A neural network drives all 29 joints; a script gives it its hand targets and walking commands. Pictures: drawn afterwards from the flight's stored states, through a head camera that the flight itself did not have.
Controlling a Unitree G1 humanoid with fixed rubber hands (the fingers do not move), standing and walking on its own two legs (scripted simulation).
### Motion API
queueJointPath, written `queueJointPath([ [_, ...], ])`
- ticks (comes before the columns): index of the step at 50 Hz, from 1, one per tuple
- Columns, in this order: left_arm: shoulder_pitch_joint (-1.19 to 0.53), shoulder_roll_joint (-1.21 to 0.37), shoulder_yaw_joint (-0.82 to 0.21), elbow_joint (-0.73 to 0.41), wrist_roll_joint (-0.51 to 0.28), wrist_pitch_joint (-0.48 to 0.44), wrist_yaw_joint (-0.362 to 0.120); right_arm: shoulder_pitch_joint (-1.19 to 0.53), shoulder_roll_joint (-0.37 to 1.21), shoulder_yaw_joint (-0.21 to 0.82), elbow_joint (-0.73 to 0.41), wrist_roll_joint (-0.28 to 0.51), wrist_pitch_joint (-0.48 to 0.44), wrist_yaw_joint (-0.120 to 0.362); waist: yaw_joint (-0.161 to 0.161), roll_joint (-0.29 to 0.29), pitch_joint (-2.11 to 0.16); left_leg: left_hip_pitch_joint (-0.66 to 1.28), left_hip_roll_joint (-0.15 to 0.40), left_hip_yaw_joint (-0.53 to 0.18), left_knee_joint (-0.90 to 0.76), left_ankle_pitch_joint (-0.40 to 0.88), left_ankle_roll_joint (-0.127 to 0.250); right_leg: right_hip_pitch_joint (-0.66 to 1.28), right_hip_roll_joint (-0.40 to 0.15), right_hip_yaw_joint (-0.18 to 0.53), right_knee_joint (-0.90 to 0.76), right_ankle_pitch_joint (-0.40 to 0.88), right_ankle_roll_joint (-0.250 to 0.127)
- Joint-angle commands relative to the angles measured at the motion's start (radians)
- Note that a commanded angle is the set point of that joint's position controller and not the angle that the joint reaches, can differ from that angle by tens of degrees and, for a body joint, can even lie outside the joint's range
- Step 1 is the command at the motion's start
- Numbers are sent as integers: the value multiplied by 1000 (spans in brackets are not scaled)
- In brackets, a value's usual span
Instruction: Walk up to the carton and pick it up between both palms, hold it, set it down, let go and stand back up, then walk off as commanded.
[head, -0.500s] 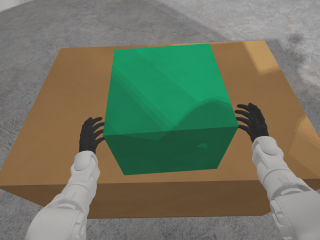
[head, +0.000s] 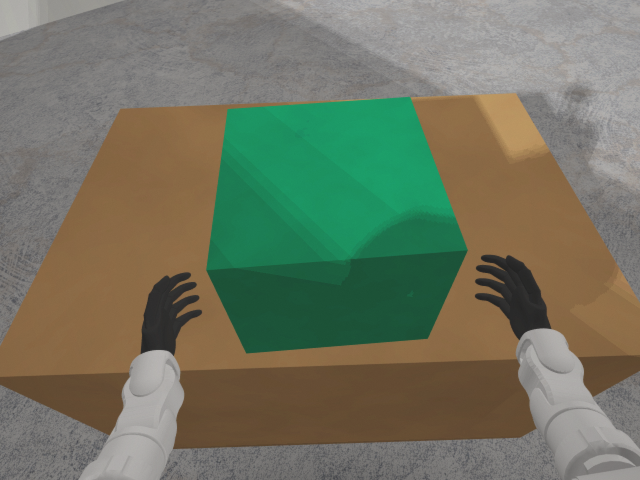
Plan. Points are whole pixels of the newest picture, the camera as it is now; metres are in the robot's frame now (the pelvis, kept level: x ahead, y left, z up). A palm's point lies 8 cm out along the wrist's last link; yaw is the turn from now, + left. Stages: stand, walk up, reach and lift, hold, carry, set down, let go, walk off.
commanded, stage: set down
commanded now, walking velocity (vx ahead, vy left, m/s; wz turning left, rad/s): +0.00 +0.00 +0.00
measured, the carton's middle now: (328, 224) +0.50 +0.04 -0.01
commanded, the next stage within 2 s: none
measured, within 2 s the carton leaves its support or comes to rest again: neither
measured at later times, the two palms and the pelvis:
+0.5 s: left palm (146, 384) +0.23 +0.25 -0.01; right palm (554, 374) +0.27 -0.24 +0.00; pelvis +0.00 +0.00 +0.01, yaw +0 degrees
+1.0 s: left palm (130, 413) +0.20 +0.26 -0.03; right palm (559, 420) +0.23 -0.24 -0.02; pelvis +0.03 +0.01 +0.01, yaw +0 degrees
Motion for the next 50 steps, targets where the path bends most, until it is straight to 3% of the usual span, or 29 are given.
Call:
queueJointPath([
  [1, -269, 197, -69, -309, 3, -21, 5, -220, -244, -61, -298, 40, -31, 32, -28, -77, -389, 323, -61, -1, -35, 86, -3, 342, 37, -45, -105, 22, 19],
  [2, -165, 187, -64, -354, 17, -17, 9, -113, -235, -51, -313, 44, -33, 33, -32, -78, -365, 355, -57, -9, -45, 108, -2, 378, 37, -40, -114, 61, 18],
  [3, -233, 193, -69, -307, 14, -10, 7, -175, -230, -75, -285, 26, -23, 33, -37, -79, -338, 347, -56, -10, -58, 47, -1, 358, 32, -38, -125, -1, 16],
  [4, -124, 169, -77, -370, 18, -5, 10, -89, -229, -54, -329, 43, -25, 37, -28, -83, -309, 384, -53, -13, -67, 76, -5, 389, 38, -44, -126, 33, 15],
  [6, -41, 144, -68, -422, 47, 6, 11, -2, -235, -80, -326, 33, -36, 42, -40, -67, -292, 429, -51, -25, -89, 66, -10, 408, 42, -44, -142, 44, 10],
  [7, -152, 163, -67, -344, 35, 19, 9, -105, -231, -93, -303, 14, -22, 41, -41, -84, -253, 378, -55, -19, -91, -1, -4, 371, 35, -40, -146, -31, 14],
  [9, -153, 170, -85, -317, 28, 33, 17, -104, -207, -82, -302, 14, 5, 54, -32, -91, -184, 339, -51, -27, -114, -115, 14, 373, 21, -30, -157, -146, 7],
  [11, -109, 152, -89, -360, 25, 32, 27, -70, -197, -97, -353, 5, -1, 59, -32, -106, -178, 354, -48, -26, -124, -113, 16, 395, 21, -32, -153, -143, 9],
  [12, -67, 149, -92, -396, 30, 31, 30, -25, -204, -117, -348, -5, -3, 59, -47, -94, -166, 372, -43, -33, -123, -108, 12, 396, 23, -34, -150, -122, 10],
  [13, -39, 150, -86, -427, 39, 26, 36, 1, -200, -110, -372, 3, -9, 64, -32, -72, -171, 396, -47, -33, -127, -103, 11, 402, 24, -29, -157, -117, 2],
  [14, -156, 170, -94, -408, 18, 25, 43, -106, -203, -124, -376, -2, 2, 68, -29, -68, -187, 345, -45, -29, -123, -143, 11, 388, 20, -27, -146, -163, 4],
  [15, -30, 150, -93, -423, 37, 30, 43, 19, -197, -101, -363, 11, 3, 70, -25, -67, -146, 386, -47, -32, -134, -119, 13, 406, 19, -23, -160, -140, 0],
  [16, -64, 146, -112, -404, 31, 36, 45, -16, -203, -121, -358, 1, 5, 76, -41, -65, -133, 389, -43, -39, -137, -161, 13, 379, 20, -30, -162, -165, -3],
  [19, 15, 129, -99, -461, 45, 36, 51, 61, -197, -128, -375, -6, -3, 76, -38, -71, -99, 414, -44, -34, -145, -132, 9, 408, 23, -29, -170, -126, -6],
  [26, 122, 112, -96, -604, 75, 55, 73, 164, -210, -148, -447, -3, -20, 89, -29, 1, -71, 472, -43, -31, -159, -80, -9, 393, 32, -44, -190, -72, -22],
  [27, 153, 108, -101, -598, 75, 61, 69, 190, -215, -151, -457, -11, -20, 88, -46, -18, -62, 483, -43, -29, -161, -82, -5, 392, 31, -41, -203, -67, -25],
  [29, 168, 95, -106, -613, 68, 65, 72, 201, -217, -163, -495, -15, -23, 90, -44, -31, -53, 486, -41, -25, -162, -84, -9, 389, 34, -45, -203, -66, -23],
  [30, 258, 84, -108, -617, 83, 72, 66, 299, -211, -151, -475, -16, -25, 89, -52, -30, -34, 515, -43, -29, -164, -65, -10, 411, 33, -41, -212, -44, -22],
  [33, 240, 84, -99, -649, 82, 73, 69, 295, -225, -166, -517, -29, -31, 86, -51, -34, -21, 524, -47, -12, -165, -47, -11, 395, 37, -45, -219, -53, -24],
  [34, 284, 68, -100, -627, 98, 88, 66, 334, -212, -159, -483, -35, -23, 90, -54, -21, -2, 536, -50, -8, -167, -38, -12, 402, 35, -42, -229, -51, -28],
  [35, 272, 69, -99, -644, 92, 86, 67, 327, -213, -160, -512, -34, -28, 90, -47, -41, 0, 533, -49, -10, -168, -43, -12, 402, 36, -44, -227, -55, -27],
  [39, 338, 51, -107, -665, 121, 96, 75, 385, -234, -180, -503, -47, -32, 102, -53, -7, 19, 571, -43, -15, -172, 1, -23, 398, 45, -58, -233, -13, -44],
  [43, 357, 37, -112, -689, 129, 112, 79, 412, -232, -187, -500, -52, -33, 109, -55, -8, 39, 581, -39, -12, -175, -3, -27, 390, 44, -60, -239, -27, -43],
  [45, 378, 54, -96, -690, 133, 119, 78, 434, -228, -190, -525, -62, -33, 103, -55, -35, 63, 569, -43, -7, -177, 3, -20, 407, 44, -59, -241, -13, -39],
  [50, 391, 55, -112, -689, 134, 143, 74, 446, -219, -197, -506, -72, -16, 106, -58, -17, 73, 575, -44, -2, -186, -10, -20, 396, 37, -58, -249, -27, -45],
])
